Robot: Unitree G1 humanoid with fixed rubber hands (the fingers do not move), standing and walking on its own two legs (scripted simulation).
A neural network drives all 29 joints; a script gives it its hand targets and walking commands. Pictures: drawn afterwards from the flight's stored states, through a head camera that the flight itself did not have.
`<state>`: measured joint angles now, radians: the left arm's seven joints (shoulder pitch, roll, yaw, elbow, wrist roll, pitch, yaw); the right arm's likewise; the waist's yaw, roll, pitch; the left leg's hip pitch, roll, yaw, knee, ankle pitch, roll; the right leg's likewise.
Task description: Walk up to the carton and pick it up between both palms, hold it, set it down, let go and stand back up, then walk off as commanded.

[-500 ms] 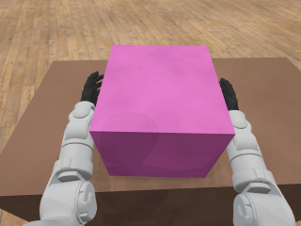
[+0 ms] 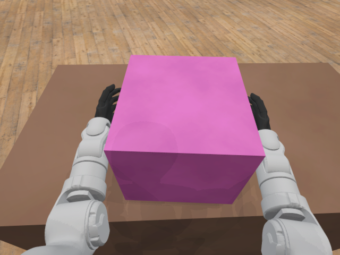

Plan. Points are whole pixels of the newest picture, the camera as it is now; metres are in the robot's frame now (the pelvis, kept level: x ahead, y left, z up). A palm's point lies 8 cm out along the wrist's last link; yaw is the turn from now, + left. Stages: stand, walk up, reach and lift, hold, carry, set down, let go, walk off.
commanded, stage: set down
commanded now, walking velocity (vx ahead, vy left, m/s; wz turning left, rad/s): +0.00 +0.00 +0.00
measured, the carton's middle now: (180, 128) +0.41 -0.05 +0.06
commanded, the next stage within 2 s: none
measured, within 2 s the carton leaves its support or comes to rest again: rests again in 1.00 s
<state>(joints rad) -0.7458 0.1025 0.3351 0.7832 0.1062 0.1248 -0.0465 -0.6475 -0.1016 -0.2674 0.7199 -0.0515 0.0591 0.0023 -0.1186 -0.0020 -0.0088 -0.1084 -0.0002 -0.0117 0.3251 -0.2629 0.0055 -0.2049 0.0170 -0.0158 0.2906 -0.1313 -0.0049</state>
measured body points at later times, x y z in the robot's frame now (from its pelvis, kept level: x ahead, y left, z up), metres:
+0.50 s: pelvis +0.00 +0.00 +0.00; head +0.03 +0.01 +0.45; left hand +0.44 +0.13 +0.10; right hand +0.38 -0.23 +0.09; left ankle -0.06 +0.11 -0.75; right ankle +0.01 -0.12 -0.75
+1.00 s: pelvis +0.00 +0.00 +0.00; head +0.04 +0.01 +0.45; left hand +0.44 +0.13 +0.07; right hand +0.37 -0.24 +0.07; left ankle -0.06 +0.11 -0.75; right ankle +0.01 -0.12 -0.75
